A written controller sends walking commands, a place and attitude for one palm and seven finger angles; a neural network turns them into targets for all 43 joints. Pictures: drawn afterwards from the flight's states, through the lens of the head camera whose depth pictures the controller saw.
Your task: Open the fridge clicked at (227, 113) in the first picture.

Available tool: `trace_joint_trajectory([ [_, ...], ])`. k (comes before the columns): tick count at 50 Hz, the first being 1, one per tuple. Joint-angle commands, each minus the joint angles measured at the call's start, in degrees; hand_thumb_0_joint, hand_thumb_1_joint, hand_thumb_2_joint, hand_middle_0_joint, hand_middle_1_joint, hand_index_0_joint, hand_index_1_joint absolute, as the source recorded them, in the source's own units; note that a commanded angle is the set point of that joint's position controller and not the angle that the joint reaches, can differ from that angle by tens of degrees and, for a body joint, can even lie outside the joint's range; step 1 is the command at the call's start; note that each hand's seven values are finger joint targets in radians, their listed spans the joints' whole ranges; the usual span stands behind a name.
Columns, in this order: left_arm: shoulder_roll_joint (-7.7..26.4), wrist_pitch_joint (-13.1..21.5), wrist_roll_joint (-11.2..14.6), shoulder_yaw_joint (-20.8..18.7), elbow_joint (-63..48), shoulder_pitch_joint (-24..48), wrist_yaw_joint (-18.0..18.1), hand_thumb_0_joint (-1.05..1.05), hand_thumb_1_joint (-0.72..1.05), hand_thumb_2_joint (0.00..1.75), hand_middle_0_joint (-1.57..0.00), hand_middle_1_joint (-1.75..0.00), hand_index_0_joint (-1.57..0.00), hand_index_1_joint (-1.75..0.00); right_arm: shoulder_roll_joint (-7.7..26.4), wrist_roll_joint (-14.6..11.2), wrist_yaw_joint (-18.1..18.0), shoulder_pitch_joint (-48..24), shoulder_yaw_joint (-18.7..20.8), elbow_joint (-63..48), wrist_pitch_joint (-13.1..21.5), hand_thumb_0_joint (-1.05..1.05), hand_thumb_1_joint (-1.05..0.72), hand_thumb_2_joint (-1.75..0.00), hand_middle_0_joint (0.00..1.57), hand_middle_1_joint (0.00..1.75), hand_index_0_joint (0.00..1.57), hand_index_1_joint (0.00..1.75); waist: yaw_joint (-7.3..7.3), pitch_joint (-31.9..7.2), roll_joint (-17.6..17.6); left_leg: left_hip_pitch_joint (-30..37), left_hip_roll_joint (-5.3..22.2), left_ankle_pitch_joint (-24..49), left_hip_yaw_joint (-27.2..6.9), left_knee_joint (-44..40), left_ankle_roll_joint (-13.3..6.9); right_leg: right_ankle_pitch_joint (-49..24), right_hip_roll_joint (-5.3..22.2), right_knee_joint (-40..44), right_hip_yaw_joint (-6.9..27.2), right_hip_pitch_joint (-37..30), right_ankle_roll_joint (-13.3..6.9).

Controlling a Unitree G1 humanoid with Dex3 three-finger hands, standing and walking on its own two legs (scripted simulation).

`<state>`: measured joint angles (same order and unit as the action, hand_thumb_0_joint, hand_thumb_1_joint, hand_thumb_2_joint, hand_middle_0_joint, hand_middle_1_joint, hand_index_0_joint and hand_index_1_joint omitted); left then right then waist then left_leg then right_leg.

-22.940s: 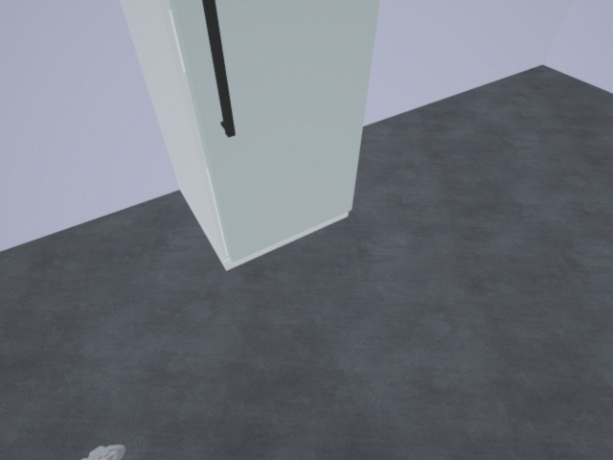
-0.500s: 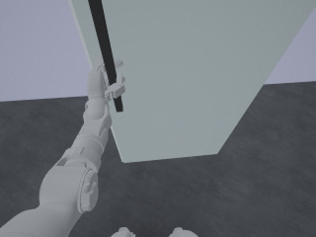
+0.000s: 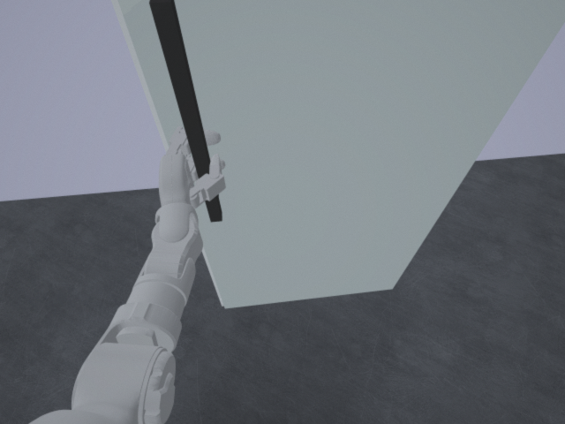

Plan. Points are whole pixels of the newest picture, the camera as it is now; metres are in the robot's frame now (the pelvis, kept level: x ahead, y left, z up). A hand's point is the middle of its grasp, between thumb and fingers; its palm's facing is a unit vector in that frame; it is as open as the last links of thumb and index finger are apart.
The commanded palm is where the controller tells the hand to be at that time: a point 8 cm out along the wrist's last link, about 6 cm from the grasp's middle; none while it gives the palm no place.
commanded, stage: pull the door a little, standing still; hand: left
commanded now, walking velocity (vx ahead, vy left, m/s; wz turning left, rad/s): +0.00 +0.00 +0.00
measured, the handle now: (197, 131) +0.51 +0.10 +0.14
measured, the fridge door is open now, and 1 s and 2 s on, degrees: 0 22 51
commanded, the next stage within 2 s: walk backward, drawing the door open in 0.46 s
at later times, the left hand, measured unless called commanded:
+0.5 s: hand (221, 201) +0.41 +0.06 +0.10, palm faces +0.03 -1.00 -0.02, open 6.2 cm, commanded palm +0.33 +0.11 +0.09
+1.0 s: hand (262, 290) +0.27 +0.01 +0.09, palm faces -0.11 -0.98 -0.19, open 5.9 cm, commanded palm +0.24 +0.06 +0.09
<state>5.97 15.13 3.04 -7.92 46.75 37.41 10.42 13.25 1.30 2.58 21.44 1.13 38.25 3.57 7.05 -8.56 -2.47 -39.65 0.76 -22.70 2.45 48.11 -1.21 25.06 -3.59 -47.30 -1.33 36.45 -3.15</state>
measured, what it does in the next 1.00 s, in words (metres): steps on the spot: right foot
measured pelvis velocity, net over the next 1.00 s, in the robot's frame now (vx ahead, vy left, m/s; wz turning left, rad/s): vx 0.03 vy -0.05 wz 0.09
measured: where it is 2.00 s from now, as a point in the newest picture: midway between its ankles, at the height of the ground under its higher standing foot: outside the picture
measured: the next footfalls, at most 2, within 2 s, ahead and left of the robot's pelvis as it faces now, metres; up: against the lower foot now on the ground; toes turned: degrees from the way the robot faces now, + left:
right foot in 0.88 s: +0.08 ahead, -0.09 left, +0.00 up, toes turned +1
left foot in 1.22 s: +0.01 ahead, +0.05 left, +0.00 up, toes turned +16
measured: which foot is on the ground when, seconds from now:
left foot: down 0.00-0.98, up 1.00-1.00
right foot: down 0.00-0.76, up 0.78-0.86, down 0.88-1.00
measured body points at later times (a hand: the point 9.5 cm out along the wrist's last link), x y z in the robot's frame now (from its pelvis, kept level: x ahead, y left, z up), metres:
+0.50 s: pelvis +0.03 -0.01 +0.02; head +0.07 -0.03 +0.47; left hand +0.40 +0.12 +0.10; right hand +0.11 -0.26 -0.10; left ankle +0.00 +0.11 -0.69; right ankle -0.03 -0.08 -0.70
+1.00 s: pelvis +0.03 -0.05 +0.04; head +0.04 -0.11 +0.48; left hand +0.27 +0.06 +0.11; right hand +0.24 -0.25 -0.06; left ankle +0.00 +0.10 -0.69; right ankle +0.04 -0.09 -0.70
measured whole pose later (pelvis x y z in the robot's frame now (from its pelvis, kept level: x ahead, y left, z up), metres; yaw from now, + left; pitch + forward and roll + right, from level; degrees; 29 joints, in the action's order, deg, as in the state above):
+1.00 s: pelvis +0.03 -0.05 +0.04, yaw +5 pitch +1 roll +2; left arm 3.7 0.9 -1.6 14.3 -2.0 -11.1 2.1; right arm 11.3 0.8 -3.8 8.2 -0.9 30.2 -1.7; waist 1.4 -1.6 -6.1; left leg -15.2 0.0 -15.0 -2.8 31.3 1.5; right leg 14.7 -2.6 -29.4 -6.3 16.5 -6.5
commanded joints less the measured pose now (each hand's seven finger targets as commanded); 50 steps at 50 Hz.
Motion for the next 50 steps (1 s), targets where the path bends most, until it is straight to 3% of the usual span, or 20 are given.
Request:
trace_joint_trajectory([
  [1, 6.80, 3.42, -1.24, 0.15, -12.24, 24.88, -0.27, 0.00, 0.90, 0.90, -0.45, -1.40, -0.45, -1.40, 8.26, 0.05, -0.72, 3.43, 2.90, -3.36, 1.71, 0.00, -0.90, -0.90, 0.20, 0.30, 0.20, 0.30, 0.42, -18.86, 4.17, 15.90, -1.49, 26.79, -3.03, -0.94, 0.21, -36.97, 0.70, 4.33, 1.86, -7.70, 2.59],
  [10, 2.62, 2.14, -0.72, 2.79, -18.18, 10.94, -1.63, 0.00, 0.90, 0.90, -0.45, -1.40, -0.45, -1.40, 7.28, -0.19, -0.41, 2.39, 2.96, -5.63, 1.50, 0.00, -0.90, -0.90, 0.20, 0.30, 0.20, 0.30, -3.17, -23.94, 2.91, 19.83, -1.52, 35.28, -2.84, -1.52, 0.54, -43.03, 1.25, 3.82, 1.63, -12.58, 2.57],
  [17, 0.91, -0.20, 0.57, 4.39, -28.07, -5.51, -2.78, 0.00, 0.90, 0.90, -0.45, -1.40, -0.45, -1.40, 6.78, -0.97, -0.21, -0.35, 2.56, -9.35, 0.87, 0.00, -0.90, -0.90, 0.20, 0.30, 0.20, 0.30, -5.55, -21.10, 6.72, 17.74, -1.91, 33.08, -1.82, -4.37, 0.28, -49.52, 2.10, 5.37, 2.01, -20.03, 3.32],
  [25, -1.53, -2.70, 1.48, 9.07, -52.58, -34.49, -3.84, 0.00, 0.90, 0.90, -0.45, -1.40, -0.45, -1.40, 5.01, -1.85, -0.09, -6.41, 1.93, -14.81, 0.32, 0.00, -0.90, -0.90, 0.20, 0.30, 0.20, 0.30, -8.90, -17.93, 4.45, 20.21, -1.73, 33.23, -0.87, -7.09, 0.52, -51.47, 3.00, 6.98, 1.86, -25.64, 3.50],
  [28, -2.63, -3.84, 1.31, 12.56, -62.16, -42.41, -3.46, 0.00, 0.90, 0.90, -0.45, -1.40, -0.45, -1.40, 4.91, -2.20, -0.63, -9.71, 1.42, -16.74, 0.09, 0.00, -0.90, -0.90, 0.20, 0.30, 0.20, 0.30, -8.15, -12.08, 6.06, 20.08, -1.87, 27.38, -0.96, -8.19, 0.51, -47.36, 3.20, 8.66, 1.55, -24.45, 3.71],
  [29, 13.80, -3.88, -2.54, 7.69, -62.41, -12.88, -4.43, 0.00, 0.90, 0.90, -0.45, -1.40, -0.45, -1.40, 8.06, -1.69, -4.52, -8.69, 1.85, -12.30, -2.44, 0.00, -0.90, -0.90, 0.20, 0.30, 0.20, 0.30, -4.28, -8.58, 7.30, 22.99, -0.91, 20.50, -0.72, -9.68, -1.37, -45.66, 7.90, 16.51, 7.21, -23.65, 4.42],
  [30, 8.08, -5.09, -2.50, 10.31, -57.41, -18.01, -4.63, 0.00, 0.90, 0.90, -0.45, -1.40, -0.45, -1.40, 5.46, -1.92, -5.71, -10.03, 0.99, -12.49, -3.47, 0.00, -0.90, -0.90, 0.20, 0.30, 0.20, 0.30, -3.99, -7.59, 6.43, 24.52, -0.95, 18.84, -0.91, -10.58, -1.48, -43.94, 9.35, 18.95, 6.07, -23.88, 4.82],
  [31, 6.10, -5.69, -2.50, 12.33, -57.50, -23.74, -4.85, 0.00, 0.90, 0.90, -0.45, -1.40, -0.45, -1.40, 5.27, -1.75, -6.22, -10.99, 0.79, -13.51, -3.68, 0.00, -0.90, -0.90, 0.20, 0.30, 0.20, 0.30, -4.26, -6.35, 7.71, 25.14, -0.54, 20.69, -0.86, -11.54, -1.63, -46.85, 9.46, 19.22, 5.23, -24.08, 5.69],
  [33, 4.96, -6.28, -3.09, 14.29, -58.88, -29.13, -6.19, 0.00, 0.90, 0.90, -0.45, -1.40, -0.45, -1.40, 5.98, -1.59, -7.33, -10.35, 0.76, -14.17, -3.95, 0.00, -0.90, -0.90, 0.20, 0.30, 0.20, 0.30, -3.69, -8.10, 4.04, 31.14, 1.34, 37.23, -1.79, -13.75, -2.00, -61.22, 8.66, 13.97, 1.99, -26.94, 7.57],
  [34, 3.23, -6.58, -3.16, 16.35, -60.02, -30.42, -6.98, 0.00, 0.90, 0.90, -0.45, -1.40, -0.45, -1.40, 5.68, -1.64, -7.67, -9.27, 0.70, -14.11, -3.99, 0.00, -0.90, -0.90, 0.20, 0.30, 0.20, 0.30, -2.81, -10.37, 2.10, 35.81, 2.62, 48.50, -3.20, -14.41, -2.34, -62.04, 7.24, 9.72, 0.36, -26.52, 8.30],
  [35, 3.01, -6.95, -3.21, 16.91, -60.27, -32.06, -7.53, 0.00, 0.90, 0.90, -0.45, -1.40, -0.45, -1.40, 5.88, -1.39, -7.74, -8.92, 0.84, -14.35, -4.01, 0.00, -0.90, -0.90, 0.20, 0.30, 0.20, 0.30, -2.66, -10.89, -0.02, 41.97, 4.43, 60.53, -5.79, -13.82, -2.92, -55.68, 5.24, 6.08, -0.80, -20.91, 8.23],
  [36, 2.17, -7.64, -3.27, 17.93, -59.91, -33.94, -8.15, 0.00, 0.90, 0.90, -0.45, -1.40, -0.45, -1.40, 5.73, -0.78, -7.50, -9.40, 0.87, -14.35, -4.03, 0.00, -0.90, -0.90, 0.20, 0.30, 0.20, 0.30, -2.74, -9.79, -2.56, 48.11, 6.81, 71.01, -9.13, -14.79, -3.75, -38.17, 2.94, 3.79, -1.46, -13.16, 7.24],
  [37, 1.17, -8.38, -3.22, 19.16, -60.61, -34.53, -8.43, 0.00, 0.90, 0.90, -0.45, -1.40, -0.45, -1.40, 5.22, -0.19, -7.13, -10.27, 0.81, -14.47, -4.05, 0.00, -0.90, -0.90, 0.20, 0.30, 0.20, 0.30, -3.02, -8.11, -4.73, 51.63, 9.85, 78.39, -13.00, -17.03, -3.98, -17.87, 1.53, 5.09, -1.20, -8.07, 5.90],
  [38, 0.71, -9.32, -3.77, 19.77, -59.71, -35.14, -8.29, 0.00, 0.90, 0.90, -0.45, -1.40, -0.45, -1.40, 5.32, 0.23, -6.93, -11.00, 0.85, -14.62, -3.98, 0.00, -0.90, -0.90, 0.20, 0.30, 0.20, 0.30, -3.34, -5.53, -5.40, 52.19, 11.62, 78.51, -14.68, -18.18, -4.01, -7.19, 1.16, 6.65, -0.85, -6.00, 4.99],
  [41, -0.43, -11.13, -3.99, 20.60, -58.77, -38.49, -7.64, 0.00, 0.90, 0.90, -0.45, -1.40, -0.45, -1.40, 5.09, 0.66, -6.55, -14.92, -0.36, -15.51, -3.92, 0.00, -0.90, -0.90, 0.20, 0.30, 0.20, 0.30, -4.83, -0.43, 0.58, 40.81, 11.18, 58.24, -14.73, -21.81, -3.04, -7.34, 2.54, 15.35, -0.29, -12.38, 3.55],
  [44, 0.06, -10.50, -4.93, 20.84, -62.12, -40.93, -8.09, 0.00, 0.90, 0.90, -0.45, -1.40, -0.45, -1.40, 4.99, 0.08, -6.61, -16.25, -0.03, -16.65, -3.80, 0.00, -0.90, -0.90, 0.20, 0.30, 0.20, 0.30, -4.44, -4.21, 2.27, 33.74, 6.14, 42.91, -8.46, -21.20, -0.27, -31.04, 4.54, 21.51, -0.87, -23.45, 3.13],
  [46, -0.44, -10.14, -4.88, 21.59, -63.76, -42.04, -8.53, 0.00, 0.90, 0.90, -0.45, -1.40, -0.45, -1.40, 4.62, 0.39, -6.90, -17.09, 0.19, -16.69, -3.11, 0.00, -0.90, -0.90, 0.20, 0.30, 0.20, 0.30, -4.63, -4.04, 0.62, 29.71, 4.49, 41.30, -6.76, -20.40, 0.47, -39.66, 6.48, 20.65, -0.23, -26.57, 2.49],
  [47, 0.15, -10.15, -5.11, 21.17, -63.02, -42.23, -8.69, 0.00, 0.90, 0.90, -0.45, -1.40, -0.45, -1.40, 4.04, -0.09, -6.84, -15.56, 0.81, -15.73, -2.67, 0.00, -0.90, -0.90, 0.20, 0.30, 0.20, 0.30, -4.19, -5.30, 4.85, 28.84, 3.02, 36.63, -5.20, -16.84, 0.90, -44.74, 8.17, 20.42, 0.37, -28.14, 1.60],
  [48, 0.82, -9.87, -5.35, 20.44, -63.12, -41.35, -8.87, 0.00, 0.90, 0.90, -0.45, -1.40, -0.45, -1.40, 3.50, -0.63, -7.04, -15.70, 1.26, -15.28, -2.17, 0.00, -0.90, -0.90, 0.20, 0.30, 0.20, 0.30, -4.51, -5.74, 10.21, 24.59, 0.67, 22.22, -3.10, -13.05, 1.48, -50.47, 10.30, 21.44, 1.08, -31.24, 1.03],
  [50, 0.02, -9.51, -5.37, 20.23, -62.43, -40.84, -9.03, 0.00, 0.90, 0.90, -0.45, -1.40, -0.45, -1.40, 1.79, -1.13, -7.75, -17.61, 0.83, -16.07, -1.02, 0.00, -0.90, -0.90, 0.20, 0.30, 0.20, 0.30, -6.42, -4.44, 16.34, 15.56, -2.49, 0.85, -0.99, -3.86, 1.05, -49.16, 14.65, 24.34, 2.70, -33.82, 0.30],
])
